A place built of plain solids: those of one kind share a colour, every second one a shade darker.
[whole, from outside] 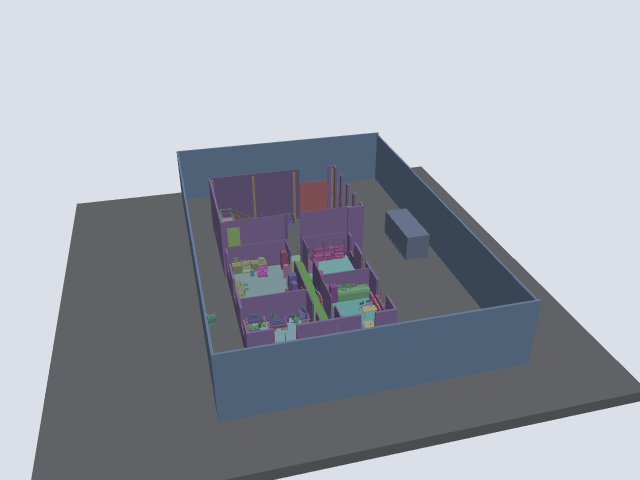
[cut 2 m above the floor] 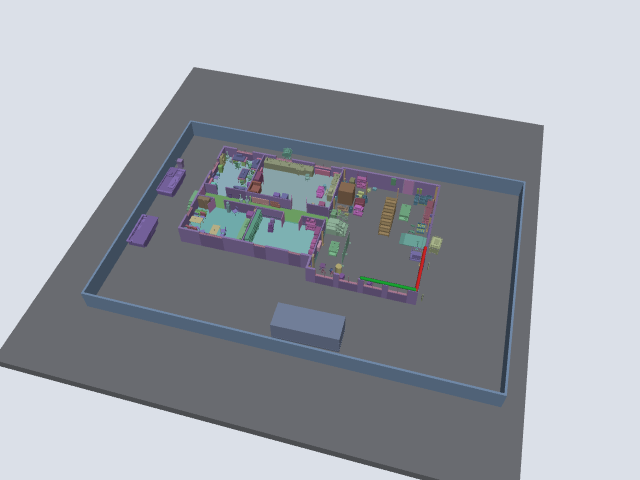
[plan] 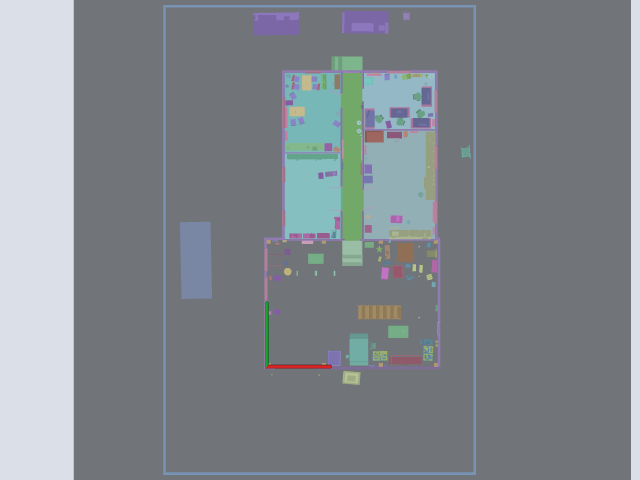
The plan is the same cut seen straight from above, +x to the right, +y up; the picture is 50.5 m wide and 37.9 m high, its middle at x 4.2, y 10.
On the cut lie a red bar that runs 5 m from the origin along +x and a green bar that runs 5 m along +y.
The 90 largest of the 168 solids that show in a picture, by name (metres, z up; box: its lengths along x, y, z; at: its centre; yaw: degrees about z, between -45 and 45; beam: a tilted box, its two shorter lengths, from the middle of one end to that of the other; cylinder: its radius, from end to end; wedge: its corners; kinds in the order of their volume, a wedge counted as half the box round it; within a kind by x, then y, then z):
{
 "yard_bound_1": {"box": [0.2, 37.11, 5.94], "at": [-8.08, 10.01, 2.92]},
 "yard_bound_2": {"box": [24.69, 0.2, 6.2], "at": [4.17, -8.45, 3.05]},
 "yard_bound_3": {"box": [24.69, 0.2, 6.2], "at": [4.17, 28.47, 3.05]},
 "yard_bound_4": {"box": [0.2, 37.11, 6.2], "at": [16.41, 10.01, 3.05]},
 "beyond_container_1": {"box": [2.32, 5.99, 2.59], "at": [-5.6, 8.4, 1.24], "yaw": 1.1},
 "beyond_container_2": {"box": [2.4, 6.06, 2.65], "at": [-5.6, 8.4, 1.27], "yaw": 1.1},
 "wall_1": {"box": [0.2, 0.91, 6.15], "at": [-0.1, 0.25, 3.02]},
 "wall_2": {"box": [0.2, 1.81, 1.15], "at": [-0.1, 1.6, 0.53]},
 "wall_3": {"box": [0.2, 0.51, 6.15], "at": [-0.1, 2.75, 3.02]},
 "wall_4": {"box": [0.2, 1.76, 1.15], "at": [-0.1, 3.88, 0.53]},
 "wall_5": {"box": [0.2, 0.51, 6.15], "at": [-0.1, 5.0, 3.02]},
 "wall_6": {"box": [0.2, 1.81, 1.15], "at": [-0.1, 6.15, 0.53]},
 "wall_7": {"box": [0.2, 0.51, 6.15], "at": [-0.1, 7.3, 3.02]},
 "wall_8": {"box": [0.2, 1.76, 1.15], "at": [-0.1, 8.43, 0.53]},
 "wall_9": {"box": [0.2, 0.91, 6.15], "at": [-0.1, 9.75, 3.02]},
 "wall_10": {"box": [0.81, 0.2, 6.15], "at": [0.2, -0.1, 3.02]},
 "wall_11": {"box": [1.6, 0.2, 6.15], "at": [0.6, 10.1, 3.02]},
 "wall_12": {"box": [0.2, 1.11, 3.43], "at": [1.3, 10.55, 1.67]},
 "wall_13": {"box": [0.2, 1.21, 1.83], "at": [1.3, 11.7, 0.86]},
 "wall_14": {"box": [0.2, 2.26, 3.43], "at": [1.3, 13.43, 1.67]},
 "wall_15": {"box": [0.2, 1.21, 1.83], "at": [1.3, 15.15, 0.86]},
 "wall_16": {"box": [0.2, 1.16, 3.43], "at": [1.3, 16.32, 1.67]},
 "wall_17": {"box": [0.2, 1.96, 3.43], "at": [1.3, 17.88, 1.67]},
 "wall_18": {"box": [0.2, 2.41, 1.83], "at": [1.3, 20.05, 0.86]},
 "wall_19": {"box": [0.2, 2.16, 3.43], "at": [1.3, 22.32, 1.67]},
 "wall_20": {"box": [1.86, 0.2, 3.43], "at": [2.12, 23.3, 1.67]},
 "wall_21": {"box": [4.62, 0.06, 6.15], "at": [3.65, 9.97, 3.02]},
 "wall_22": {"box": [4.5, 0.06, 3.43], "at": [3.65, 10.03, 1.67]},
 "wall_23": {"box": [4.5, 0.06, 3.43], "at": [3.65, 16.87, 1.67]},
 "wall_24": {"box": [4.5, 0.06, 3.43], "at": [3.65, 16.93, 1.67]},
 "wall_25": {"box": [1.66, 0.2, 3.43], "at": [5.08, 23.3, 1.67]},
 "wall_26": {"box": [0.06, 2.31, 3.43], "at": [5.87, 11.15, 1.67]},
 "wall_27": {"box": [0.06, 2.71, 3.43], "at": [5.87, 15.55, 1.67]},
 "wall_28": {"box": [0.06, 3.56, 3.43], "at": [5.87, 18.68, 1.67]},
 "wall_29": {"box": [0.06, 2.31, 3.43], "at": [5.93, 11.15, 1.67]},
 "wall_30": {"box": [0.06, 2.77, 3.43], "at": [5.93, 15.58, 1.67]},
 "wall_31": {"box": [0.06, 3.62, 3.43], "at": [5.93, 18.65, 1.67]},
 "wall_32": {"box": [0.06, 1.66, 3.43], "at": [5.93, 22.37, 1.67]},
 "wall_33": {"box": [1.7, 0.2, 3.43], "at": [6.75, 23.3, 1.67]},
 "wall_34": {"box": [0.06, 2.31, 3.43], "at": [7.57, 11.15, 1.67]},
 "wall_35": {"box": [0.06, 4.76, 3.43], "at": [7.57, 16.38, 1.67]},
 "wall_36": {"box": [0.06, 2.31, 3.43], "at": [7.57, 19.8, 1.67]},
 "wall_37": {"box": [0.06, 2.31, 3.43], "at": [7.63, 11.15, 1.67]},
 "wall_38": {"box": [0.06, 4.71, 3.43], "at": [7.63, 16.35, 1.67]},
 "wall_39": {"box": [0.06, 2.25, 3.43], "at": [7.63, 19.82, 1.67]},
 "wall_40": {"box": [1.96, 0.2, 3.43], "at": [8.57, 23.3, 1.67]},
 "wall_41": {"box": [9.81, 0.2, 6.15], "at": [8.8, -0.1, 3.02]},
 "wall_42": {"box": [5.82, 0.06, 6.15], "at": [10.45, 9.97, 3.02]},
 "wall_43": {"box": [5.7, 0.06, 3.43], "at": [10.45, 10.03, 1.67]},
 "wall_44": {"box": [5.7, 0.06, 3.43], "at": [10.45, 18.67, 1.67]},
 "wall_45": {"box": [5.7, 0.06, 3.43], "at": [10.45, 18.73, 1.67]},
 "wall_46": {"box": [2.16, 0.2, 3.43], "at": [12.43, 23.3, 1.67]},
 "wall_47": {"box": [0.2, 1.31, 3.43], "at": [13.4, 10.65, 1.67]},
 "wall_48": {"box": [0.2, 2.51, 3.43], "at": [13.4, 14.35, 1.67]},
 "wall_49": {"box": [0.2, 1.31, 3.43], "at": [13.4, 18.05, 1.67]},
 "wall_50": {"box": [0.2, 1.36, 3.43], "at": [13.4, 19.38, 1.67]},
 "wall_51": {"box": [0.2, 1.81, 1.73], "at": [13.4, 20.95, 0.81]},
 "wall_52": {"box": [0.2, 1.56, 3.43], "at": [13.4, 22.62, 1.67]},
 "wall_53": {"box": [0.4, 0.2, 6.15], "at": [13.5, 10.1, 3.02]},
 "wall_54": {"box": [0.2, 10.4, 6.15], "at": [13.6, 5.0, 3.02]},
 "raised_floor_lab_1": {"box": [5.83, 8.83, 0.73], "at": [10.45, 14.35, 0.32]},
 "raised_floor_stores_1": {"box": [4.63, 7.03, 0.73], "at": [3.65, 13.45, 0.32]},
 "raised_floor_mess_1": {"box": [4.63, 6.43, 0.73], "at": [3.65, 20.05, 0.32]},
 "raised_floor_office_1": {"box": [5.83, 4.63, 0.73], "at": [10.45, 20.95, 0.32]},
 "raised_floor_corridor_1": {"box": [1.83, 13.33, 0.73], "at": [6.75, 16.6, 0.32]},
 "beyond_skip_1": {"box": [1.59, 1.61, 0.46], "at": [-0.08, 27.05, 0.74], "yaw": 0.8},
 "beyond_skip_2": {"box": [3.66, 1.17, 0.07], "at": [0.75, 26.76, 1.2], "yaw": 0.8},
 "beyond_skip_3": {"box": [1.63, 1.61, 0.43], "at": [1.56, 27.08, 0.75], "yaw": 0.8},
 "beyond_skip_4": {"box": [3.38, 1.67, 0.56], "at": [7.78, 27.19, 0.84], "yaw": -0.8},
 "climate_chamber_1": {"box": [1.3, 1.5, 1.95], "at": [10.95, 9.01, 0.93]},
 "lab_bench_1": {"box": [0.9, 0.56, 0.78], "at": [10.11, 10.51, 1.17]},
 "lab_bench_2": {"box": [3.28, 0.2, 0.95], "at": [11.31, 10.17, 1.11]},
 "lab_bench_3": {"box": [0.9, 0.56, 0.78], "at": [12.51, 10.51, 1.17]},
 "lab_bench_4": {"box": [0.56, 0.9, 0.78], "at": [12.85, 13.6, 1.17]},
 "lab_bench_5": {"box": [0.56, 0.9, 0.78], "at": [12.85, 15.4, 1.17]},
 "lab_bench_6": {"box": [0.56, 0.9, 0.78], "at": [12.85, 16.3, 1.17]},
 "safety_cabinet_1": {"box": [0.55, 0.6, 1.91], "at": [8.01, 10.88, 1.68]},
 "safety_cabinet_2": {"box": [1.2, 0.5, 1.91], "at": [10.08, 18.29, 1.68]},
 "door_landing_1": {"box": [1.6, 1.1, 0.73], "at": [6.75, 9.39, 0.32]},
 "kitchenette_1": {"box": [3.0, 0.6, 0.68], "at": [2.99, 17.34, 1.12]},
 "yard_step_1": {"box": [1.6, 1.1, 0.67], "at": [6.75, 23.95, 0.33]},
 "lockers_1": {"box": [0.45, 1.2, 1.85], "at": [5.57, 22.5, 1.55]},
 "lab_fridge_1": {"box": [0.7, 0.6, 1.8], "at": [8.02, 14.77, 1.53]},
 "roller_shutter_1": {"box": [3.16, 0.06, 3.61], "at": [2.25, -0.12, 2.6]},
 "fridge_tall_1": {"box": [0.6, 0.64, 1.75], "at": [4.86, 17.33, 1.5]},
 "surface_table_1": {"box": [1.56, 0.96, 0.26], "at": [10.38, 2.75, 0.73]},
 "stillage_1": {"box": [0.88, 1.08, 0.4], "at": [5.33, 0.66, 0.15]},
 "spill_kit_1": {"box": [0.62, 0.51, 1.12], "at": [12.98, 8.91, 0.51]},
 "floor_scale_1": {"box": [1.48, 1.68, 0.13], "at": [7.28, 1.35, 0.02]},
 "shelving_run_1": {"box": [3.93, 0.4, 0.21], "at": [3.63, 16.59, 1.94]}
}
